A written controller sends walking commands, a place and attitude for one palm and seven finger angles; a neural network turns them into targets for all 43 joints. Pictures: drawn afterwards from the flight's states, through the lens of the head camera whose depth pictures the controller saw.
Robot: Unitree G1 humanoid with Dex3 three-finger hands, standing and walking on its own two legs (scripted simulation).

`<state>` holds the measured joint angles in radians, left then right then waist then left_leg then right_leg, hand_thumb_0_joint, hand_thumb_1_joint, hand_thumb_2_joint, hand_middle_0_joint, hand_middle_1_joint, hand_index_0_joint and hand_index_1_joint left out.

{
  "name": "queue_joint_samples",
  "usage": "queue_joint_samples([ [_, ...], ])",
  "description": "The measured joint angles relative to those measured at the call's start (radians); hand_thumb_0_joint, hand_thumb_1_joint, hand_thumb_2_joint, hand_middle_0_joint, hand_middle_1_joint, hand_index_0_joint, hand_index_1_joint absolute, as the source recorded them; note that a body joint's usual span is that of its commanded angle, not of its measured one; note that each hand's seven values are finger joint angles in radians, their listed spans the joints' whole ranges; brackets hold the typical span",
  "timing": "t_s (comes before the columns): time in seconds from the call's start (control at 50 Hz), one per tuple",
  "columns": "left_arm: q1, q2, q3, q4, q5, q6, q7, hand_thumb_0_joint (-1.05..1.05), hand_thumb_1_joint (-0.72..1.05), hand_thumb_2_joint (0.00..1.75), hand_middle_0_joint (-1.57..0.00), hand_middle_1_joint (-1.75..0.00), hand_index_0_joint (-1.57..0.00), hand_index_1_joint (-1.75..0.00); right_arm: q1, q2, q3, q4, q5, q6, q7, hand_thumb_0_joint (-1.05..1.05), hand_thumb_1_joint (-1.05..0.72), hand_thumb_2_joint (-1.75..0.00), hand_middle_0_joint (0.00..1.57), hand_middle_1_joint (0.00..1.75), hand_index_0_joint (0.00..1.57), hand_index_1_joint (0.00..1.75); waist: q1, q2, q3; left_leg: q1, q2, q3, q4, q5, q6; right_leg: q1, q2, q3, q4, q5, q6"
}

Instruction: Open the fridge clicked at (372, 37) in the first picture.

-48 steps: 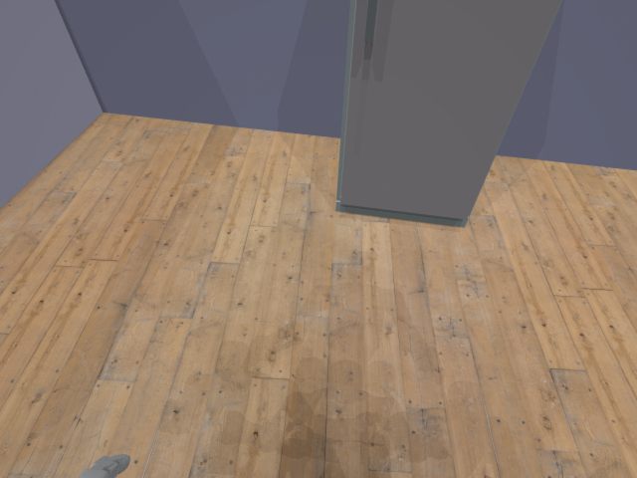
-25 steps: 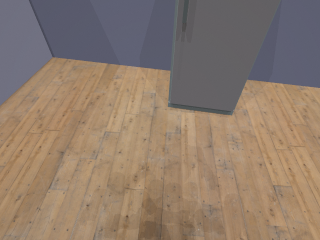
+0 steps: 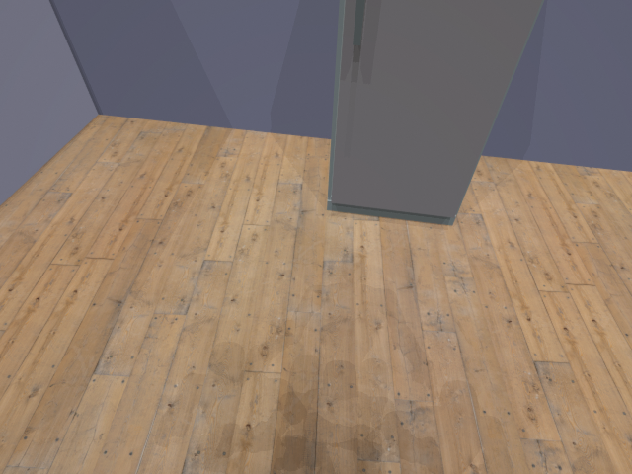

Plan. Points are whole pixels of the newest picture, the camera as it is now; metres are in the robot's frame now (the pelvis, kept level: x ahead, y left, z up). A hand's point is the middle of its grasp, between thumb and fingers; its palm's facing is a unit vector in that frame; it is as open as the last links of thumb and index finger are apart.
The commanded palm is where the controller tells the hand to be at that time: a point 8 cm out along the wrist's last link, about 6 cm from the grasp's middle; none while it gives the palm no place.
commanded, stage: look at it before walking up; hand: left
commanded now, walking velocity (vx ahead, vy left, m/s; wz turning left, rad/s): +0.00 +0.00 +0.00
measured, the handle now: out of the picture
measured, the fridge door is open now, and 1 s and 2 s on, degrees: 0 0 0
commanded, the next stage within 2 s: walk to a spot facing it in 0.48 s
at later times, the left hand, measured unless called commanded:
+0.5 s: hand out of the picture +0.07 +0.25 -0.16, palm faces -0.02 -0.94 -0.33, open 7.4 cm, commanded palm none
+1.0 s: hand out of the picture +0.05 +0.16 -0.18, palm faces +0.01 -0.98 -0.20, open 7.4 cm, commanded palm none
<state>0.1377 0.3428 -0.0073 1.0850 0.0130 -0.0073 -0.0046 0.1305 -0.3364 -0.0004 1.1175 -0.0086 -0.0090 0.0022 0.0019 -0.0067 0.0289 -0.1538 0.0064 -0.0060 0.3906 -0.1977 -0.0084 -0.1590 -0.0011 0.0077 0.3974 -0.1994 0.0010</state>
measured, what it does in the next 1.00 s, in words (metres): lifts its left foot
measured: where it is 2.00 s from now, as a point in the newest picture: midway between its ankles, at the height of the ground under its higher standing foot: (342, 406)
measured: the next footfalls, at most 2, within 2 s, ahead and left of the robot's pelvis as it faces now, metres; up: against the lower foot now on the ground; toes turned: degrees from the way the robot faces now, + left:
left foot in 1.26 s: +0.35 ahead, +0.10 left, +0.00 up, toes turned -2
right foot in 1.82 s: +0.50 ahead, -0.21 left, +0.00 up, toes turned -33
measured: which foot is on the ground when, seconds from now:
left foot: down 0.00-0.92, up 0.94-1.00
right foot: down 0.00-1.00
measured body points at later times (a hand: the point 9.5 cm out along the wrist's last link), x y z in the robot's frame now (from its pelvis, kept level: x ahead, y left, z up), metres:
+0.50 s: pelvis +0.01 +0.00 +0.00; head +0.01 +0.00 +0.45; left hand +0.08 +0.30 -0.13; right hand +0.09 -0.30 -0.13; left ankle +0.01 +0.12 -0.74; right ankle +0.01 -0.12 -0.74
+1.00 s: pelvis +0.09 -0.02 -0.02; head +0.09 -0.03 +0.43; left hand +0.05 +0.21 -0.17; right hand +0.05 -0.27 -0.17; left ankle +0.02 +0.10 -0.70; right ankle +0.01 -0.12 -0.74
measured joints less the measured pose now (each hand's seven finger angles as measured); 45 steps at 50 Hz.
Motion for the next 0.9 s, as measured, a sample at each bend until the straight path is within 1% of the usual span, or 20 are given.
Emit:
queue_joint_samples([
  [0.62,0.005,0.002,0.002,0.011,0.000,-0.001,0.003,0.01,0.91,0.90,-0.20,-0.30,-0.20,-0.30,-0.018,-0.003,0.002,-0.001,0.002,-0.003,-0.004,0.01,-0.90,-0.90,0.21,0.30,0.20,0.30,0.007,0.002,0.004,0.022,0.000,0.001,-0.026,0.003,-0.001,0.021,0.000,0.001,-0.025,0.003,0.001],
  [0.68,0.026,-0.012,0.003,0.010,0.002,0.009,0.008,0.01,0.91,0.90,-0.20,-0.30,-0.20,-0.30,-0.006,0.011,0.003,-0.002,-0.005,0.005,-0.006,0.01,-0.90,-0.90,0.21,0.30,0.20,0.30,0.012,0.002,-0.014,0.016,0.005,0.012,-0.005,-0.016,-0.003,0.009,0.004,0.012,0.000,-0.013,0.000],
  [0.78,0.112,-0.055,0.011,0.005,0.011,0.025,-0.012,0.01,0.91,0.90,-0.20,-0.30,-0.20,-0.30,0.059,0.057,-0.002,-0.010,-0.013,0.014,0.002,0.00,-0.90,-0.90,0.21,0.30,0.20,0.30,0.018,0.001,-0.053,0.005,0.018,0.045,0.063,-0.110,0.002,-0.026,0.019,0.041,0.092,-0.121,-0.014],
  [0.84,0.166,-0.082,0.019,0.001,0.012,0.019,-0.021,0.01,0.91,0.90,-0.20,-0.30,-0.20,-0.30,0.105,0.086,-0.008,-0.016,-0.012,0.005,0.002,0.00,-0.90,-0.90,0.21,0.30,0.20,0.30,0.018,-0.004,-0.048,0.004,0.026,0.067,0.106,-0.126,-0.004,-0.050,0.021,0.050,0.163,-0.146,-0.028],
  [0.86,0.182,-0.091,0.021,0.002,0.012,0.017,-0.023,0.01,0.91,0.90,-0.20,-0.30,-0.20,-0.30,0.121,0.094,-0.010,-0.015,-0.011,0.002,0.002,0.00,-0.90,-0.90,0.21,0.30,0.20,0.30,0.017,-0.005,-0.044,0.006,0.030,0.074,0.125,-0.147,-0.009,-0.053,0.020,0.048,0.183,-0.145,-0.029],
  [0.9,0.206,-0.115,0.025,0.007,0.014,0.010,-0.025,0.01,0.91,0.90,-0.20,-0.30,-0.20,-0.30,0.159,0.104,-0.018,-0.010,-0.009,0.000,0.001,0.00,-0.90,-0.90,0.21,0.30,0.20,0.30,0.011,0.013,-0.041,0.004,0.050,0.068,0.171,-0.194,-0.020,-0.042,0.036,0.039,0.202,-0.177,-0.024],
])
